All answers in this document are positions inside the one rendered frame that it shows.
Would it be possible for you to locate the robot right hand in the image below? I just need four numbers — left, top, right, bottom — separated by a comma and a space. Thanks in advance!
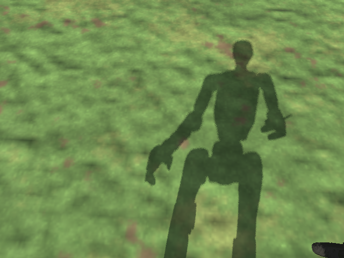
312, 242, 344, 258

